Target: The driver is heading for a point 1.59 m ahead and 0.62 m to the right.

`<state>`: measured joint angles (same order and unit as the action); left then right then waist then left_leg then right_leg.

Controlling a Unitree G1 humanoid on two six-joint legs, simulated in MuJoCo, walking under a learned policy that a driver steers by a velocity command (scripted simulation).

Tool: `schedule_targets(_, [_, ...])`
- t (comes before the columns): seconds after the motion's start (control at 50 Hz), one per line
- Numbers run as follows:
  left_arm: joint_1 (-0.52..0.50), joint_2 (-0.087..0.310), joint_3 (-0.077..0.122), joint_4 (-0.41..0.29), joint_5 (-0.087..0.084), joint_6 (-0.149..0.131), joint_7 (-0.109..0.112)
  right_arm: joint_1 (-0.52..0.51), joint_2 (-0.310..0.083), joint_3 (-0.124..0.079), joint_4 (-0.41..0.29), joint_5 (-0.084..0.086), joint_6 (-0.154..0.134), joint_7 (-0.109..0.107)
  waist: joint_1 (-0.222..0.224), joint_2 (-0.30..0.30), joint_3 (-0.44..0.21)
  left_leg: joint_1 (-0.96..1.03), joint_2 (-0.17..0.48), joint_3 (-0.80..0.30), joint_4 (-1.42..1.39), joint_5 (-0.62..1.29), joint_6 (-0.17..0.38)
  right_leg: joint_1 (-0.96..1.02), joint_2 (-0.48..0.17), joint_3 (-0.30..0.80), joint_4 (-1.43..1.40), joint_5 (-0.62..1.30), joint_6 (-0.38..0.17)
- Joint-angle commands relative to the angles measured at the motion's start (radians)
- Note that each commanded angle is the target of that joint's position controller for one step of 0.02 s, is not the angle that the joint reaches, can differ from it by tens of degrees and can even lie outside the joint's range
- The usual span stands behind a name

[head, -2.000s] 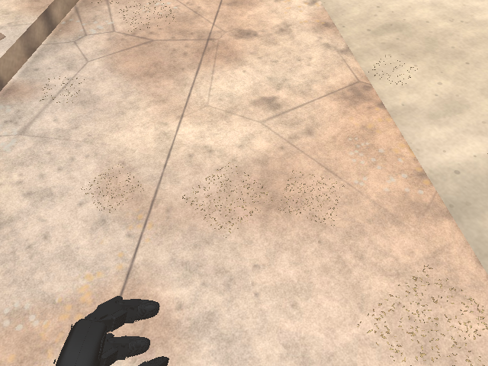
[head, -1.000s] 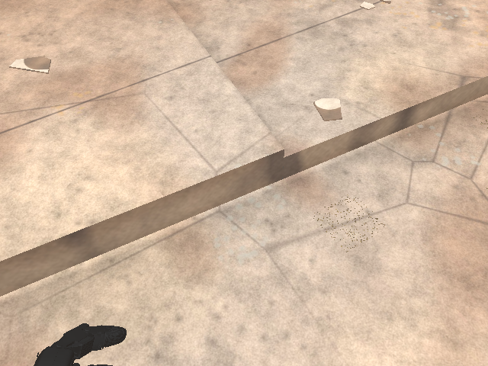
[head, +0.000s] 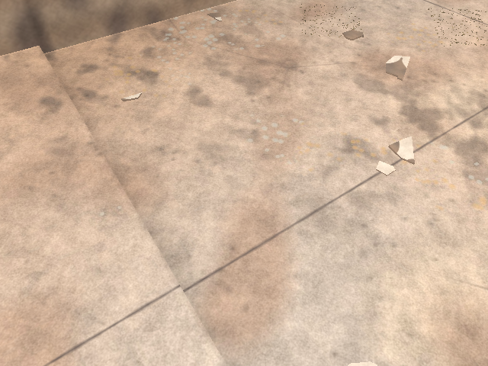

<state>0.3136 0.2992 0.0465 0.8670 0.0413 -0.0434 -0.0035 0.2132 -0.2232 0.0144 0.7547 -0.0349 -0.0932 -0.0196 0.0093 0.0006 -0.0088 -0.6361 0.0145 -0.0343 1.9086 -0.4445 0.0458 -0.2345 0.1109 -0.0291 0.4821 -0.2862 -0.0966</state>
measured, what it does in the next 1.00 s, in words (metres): climbs, turning right: left foot 0.15 m higher, then right foot 0.04 m lower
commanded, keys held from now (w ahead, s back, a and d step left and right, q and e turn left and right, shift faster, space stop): w+e+shift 0.94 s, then w+shift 0.06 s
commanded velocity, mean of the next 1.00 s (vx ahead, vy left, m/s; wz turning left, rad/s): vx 1.00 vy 0.00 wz -0.92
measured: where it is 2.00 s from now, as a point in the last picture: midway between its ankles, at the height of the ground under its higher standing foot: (457, 98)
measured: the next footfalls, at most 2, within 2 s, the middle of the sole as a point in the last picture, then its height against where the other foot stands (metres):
left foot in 0.20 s outside the picture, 0.15 m higher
right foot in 0.64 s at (285, 258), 0.04 m lower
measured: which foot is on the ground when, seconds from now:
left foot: up 0.00-0.18, down 0.20-0.62, up 0.64-1.00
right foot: down 0.00-0.20, up 0.22-0.62, down 0.64-1.00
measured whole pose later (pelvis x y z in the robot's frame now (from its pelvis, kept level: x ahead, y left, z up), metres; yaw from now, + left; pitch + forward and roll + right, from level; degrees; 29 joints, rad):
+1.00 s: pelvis +0.95 -0.18 +0.09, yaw -51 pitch +2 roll +0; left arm 0.50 0.32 0.09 0.85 0.00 -0.07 -0.01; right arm -0.08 -0.23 0.02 0.56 -0.03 -0.07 0.00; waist 0.14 -0.01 0.03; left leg -0.59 0.05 -0.09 0.56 -0.05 -0.02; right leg 0.11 0.18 0.30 0.46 -0.48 -0.16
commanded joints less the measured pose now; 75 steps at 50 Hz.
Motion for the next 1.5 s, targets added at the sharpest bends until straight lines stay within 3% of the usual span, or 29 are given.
schedule_targets(0.02, [0.232, 0.053, 0.009, 0.074, -0.011, -0.014, 0.015, -0.34, 0.086, 0.05, -0.317, -0.019, 0.006, 0.007, 0.003, -0.052, 0.127, -0.845, 0.022, -0.033, 0.506, -0.305, 0.067, 0.183, -0.392, 0.477, -0.28, -0.046, -0.21])
schedule_targets(0.1, [-0.072, 0.079, 0.0, -0.004, -0.044, -0.071, -0.001, -0.274, 0.022, 0.065, -0.404, 0.015, 0.049, -0.001, -0.183, -0.026, 0.21, 0.009, 0.08, 0.119, -0.289, 0.018, -0.01, -0.707, -0.188, 0.188, -0.647, 0.09, -0.161])
schedule_targets(0.16, [-0.008, 0.328, 0.091, -0.036, -0.074, -0.096, -0.029, 0.136, -0.067, -0.008, -0.257, -0.021, 0.062, -0.026, -0.284, -0.039, -0.236, 0.648, -0.065, 0.129, -0.599, 0.017, -0.009, -0.33, -0.187, 0.155, -0.16, 1.314, -0.144])
schedule_targets(0.18, [-0.055, 0.363, 0.119, -0.043, -0.072, -0.095, -0.031, 0.321, -0.124, -0.044, -0.232, -0.011, 0.06, -0.027, -0.406, -0.136, -0.333, 0.66, -0.058, 0.053, -0.751, -0.091, 0.005, -0.15, -0.233, 0.219, 0.182, 1.492, -0.097])
schedule_targets(0.2, [-0.134, 0.278, 0.115, -0.059, -0.038, -0.106, -0.032, 0.462, -0.242, -0.087, -0.188, -0.018, 0.043, -0.022, -0.453, 0.033, -0.376, 0.666, 0.012, -0.136, -0.934, -0.349, 0.023, -0.132, -0.147, 0.248, 0.637, 1.05, -0.054])
schedule_targets(0.22, [-0.173, -0.011, 0.053, -0.17, -0.023, -0.117, -0.055, 0.436, -0.311, -0.092, -0.133, -0.02, 0.024, -0.01, -0.323, 0.452, -0.294, 0.593, 0.216, -0.686, -1.398, -0.607, 0.003, -0.397, 0.043, 0.292, 1.061, 0.03, -0.043])
schedule_targets(0.24, [0.009, -0.102, 0.032, -0.22, -0.005, -0.11, -0.061, 0.195, -0.284, -0.09, -0.153, 0.007, 0.026, -0.009, -0.086, 0.47, -0.252, 0.538, 0.367, -1.131, -1.724, -0.694, 0.024, -0.576, 0.031, 0.34, 1.292, 0.062, -0.059])
schedule_targets(0.28, [-0.043, -0.128, 0.012, -0.246, 0.022, -0.048, -0.046, 0.008, -0.072, -0.049, -0.109, 0.023, 0.016, 0.008, 0.032, 0.143, 0.064, 0.28, 0.331, -0.845, -1.58, -0.762, 0.106, -0.702, -0.095, 0.166, 1.351, 0.112, -0.047])
schedule_targets(0.42, [-0.264, -0.026, 0.02, -0.302, -0.003, 0.047, -0.035, 0.218, -0.039, -0.076, 0.123, 0.001, -0.039, 0.03, 0.003, 0.086, 0.108, 0.313, 0.13, 0.117, -1.588, 0.395, -0.093, -0.604, -0.118, 0.055, 0.834, 0.215, 0.025])
schedule_targets(0.52, [-0.356, -0.029, 0.008, -0.28, -0.029, 0.018, -0.085, 0.263, -0.121, -0.084, 0.087, 0.03, -0.045, -0.02, -0.046, 0.071, 0.042, 0.675, 0.098, 0.3, -1.665, 0.964, -0.089, -0.324, -0.036, -0.182, 0.159, 0.418, -0.021])
schedule_targets(0.58, [-0.141, 0.048, 0.035, -0.228, -0.017, 0.015, -0.074, 0.258, -0.216, -0.111, 0.088, 0.029, -0.006, -0.049, 0.113, 0.167, -0.089, 0.776, 0.184, 0.295, -1.372, 1.305, -0.082, -0.037, 0.0, -0.162, 0.083, 0.448, -0.07])
schedule_targets(0.62, [0.255, 0.135, 0.081, -0.095, -0.026, 0.02, -0.043, 0.094, -0.205, -0.122, 0.034, 0.01, 0.018, -0.047, 0.299, 0.117, -0.192, 0.589, 0.17, 0.252, -0.823, 1.162, -0.042, 0.337, -0.064, -0.021, 0.005, 0.485, -0.153])
schedule_targets(0.64, [0.247, 0.166, 0.108, -0.069, -0.05, 0.031, -0.023, -0.016, -0.158, -0.123, 0.012, 0.007, 0.023, -0.028, 0.314, -0.081, -0.093, 0.34, -0.02, 0.245, -0.453, 0.255, -0.032, 0.439, -0.122, 0.048, -0.13, 0.482, -0.183])
schedule_targets(0.66, [0.195, 0.258, 0.118, -0.076, -0.018, 0.031, -0.02, 0.015, -0.046, -0.089, -0.067, -0.017, 0.01, -0.017, 0.155, -0.172, -0.032, -0.046, -0.029, 0.164, -0.203, -0.118, -0.029, 0.553, -0.141, 0.123, 0.204, 0.777, -0.164])
schedule_targets(0.7, [0.144, 0.233, 0.107, -0.147, 0.0, 0.035, -0.003, 0.14, -0.111, -0.067, -0.146, 0.007, -0.023, -0.005, 0.082, -0.057, -0.257, -0.315, -0.003, -0.049, -0.298, -0.06, -0.065, 0.774, -0.338, 0.676, -0.051, 0.349, -0.416])
schedule_targets(0.72, [0.095, 0.177, 0.094, -0.153, 0.002, 0.027, 0.008, 0.077, -0.164, -0.072, -0.13, 0.0, -0.029, -0.003, 0.066, 0.028, -0.114, -0.332, 0.04, -0.072, -0.415, -0.014, -0.072, 0.618, -0.336, 0.743, -0.202, 0.148, -0.397])
schedule_targets(0.8, [0.081, 0.132, 0.056, -0.121, -0.039, -0.034, 0.011, -0.034, -0.173, -0.066, -0.144, -0.049, 0.03, 0.006, -0.044, 0.107, 0.092, -0.104, 0.104, -0.071, -0.726, -0.013, -0.136, 0.101, -0.232, 0.596, -0.252, 0.379, -0.32])
schedule_targets(0.92, [0.086, 0.174, 0.073, -0.102, -0.054, -0.044, -0.01, -0.255, -0.086, -0.024, -0.234, 0.008, 0.028, 0.034, 0.031, -0.033, 0.066, 0.357, 0.014, 0.029, -1.242, 0.512, -0.085, -0.144, -0.088, 0.44, -0.252, 0.555, -0.146])
schedule_targets(1.0, [0.058, 0.232, 0.083, -0.091, -0.038, -0.05, -0.009, 0.148, -0.219, -0.091, -0.125, 0.005, 0.019, -0.005, -0.193, -0.017, -0.165, 0.774, -0.026, 0.038, -1.32, 0.348, -0.041, -0.029, -0.074, 0.388, 0.312, 0.829, -0.053])
schedule_targets(1.02, [0.021, 0.122, 0.053, -0.115, -0.026, -0.061, -0.011, 0.339, -0.284, -0.115, -0.083, -0.018, 0.014, -0.023, -0.262, 0.079, -0.254, 0.965, 0.139, -0.137, -1.326, 0.093, -0.008, -0.184, -0.012, 0.323, 0.657, 0.444, -0.034])
schedule_targets(1.04, [0.175, -0.007, 0.016, -0.159, -0.069, -0.057, -0.003, 0.29, -0.344, -0.124, -0.083, -0.041, 0.01, -0.013, -0.102, 0.405, -0.384, 1.062, 0.437, -0.748, -1.545, -0.06, 0.107, -0.368, 0.074, 0.223, 0.954, -0.184, 0.0])
schedule_targets(1.06, [0.15, 0.06, 0.009, -0.145, -0.035, -0.044, 0.005, 0.164, -0.279, -0.126, -0.097, -0.022, 0.019, 0.005, -0.082, 0.283, -0.271, 0.943, 0.394, -0.891, -1.65, -0.359, 0.15, -0.502, -0.012, 0.184, 0.981, -0.102, -0.02])
schedule_targets(1.1, [-0.006, 0.077, 0.013, -0.157, -0.005, -0.025, -0.017, 0.059, -0.14, -0.097, -0.077, -0.015, 0.02, 0.017, -0.063, 0.054, -0.015, 0.648, 0.296, -0.59, -1.659, -0.228, 0.137, -0.503, -0.095, 0.151, 0.881, -0.002, -0.015])
schedule_targets(1.16, [-0.065, 0.02, -0.006, -0.204, 0.006, -0.005, -0.048, 0.128, -0.104, -0.08, 0.017, -0.005, -0.007, 0.025, -0.012, 0.094, 0.051, 0.488, 0.221, -0.365, -1.703, -0.019, 0.107, -0.464, -0.128, 0.188, 0.767, -0.028, -0.007])
schedule_targets(1.3, [-0.358, 0.015, -0.051, -0.336, -0.003, -0.026, -0.079, 0.174, -0.194, -0.098, 0.052, 0.04, -0.027, 0.039, -0.008, 0.053, 0.111, 0.257, 0.128, -0.136, -1.897, 0.396, 0.13, -0.182, -0.145, 0.009, 0.216, 0.312, 0.056])
schedule_targets(1.4, [-0.201, 0.104, -0.013, -0.275, 0.006, -0.037, -0.028, 0.275, -0.282, -0.112, 0.09, 0.034, -0.011, 0.034, 0.067, 0.049, -0.053, 0.528, 0.138, -0.102, -1.499, 1.021, 0.098, 0.085, -0.054, -0.016, 0.066, 0.145, 0.025])
schedule_targets(1.44, [0.135, 0.212, 0.029, -0.213, 0.041, -0.047, 0.014, 0.26, -0.201, -0.092, 0.057, 0.034, -0.01, 0.034, 0.206, -0.05, -0.283, 0.234, 0.037, -0.058, -0.914, 0.607, 0.077, 0.538, -0.328, 0.248, 0.04, -0.193, -0.005])
schedule_targets(1.46, [0.137, 0.269, 0.043, -0.215, 0.06, -0.042, 0.019, 0.364, -0.065, -0.063, 0.016, 0.071, -0.005, 0.032, 0.115, -0.262, -0.427, -0.037, -0.048, -0.038, -0.589, -0.041, 0.062, 0.708, -0.598, 0.737, -0.109, -0.507, -0.09])
schedule_targets(1.5, [0.011, 0.131, 0.021, -0.209, 0.018, -0.039, 0.019, 0.165, -0.174, -0.087, -0.002, 0.043, 0.016, 0.031, 0.099, -0.102, -0.145, -0.17, 0.033, -0.044, -0.558, 0.148, 0.073, 0.442, -0.502, 0.609, -0.211, -0.398, -0.072])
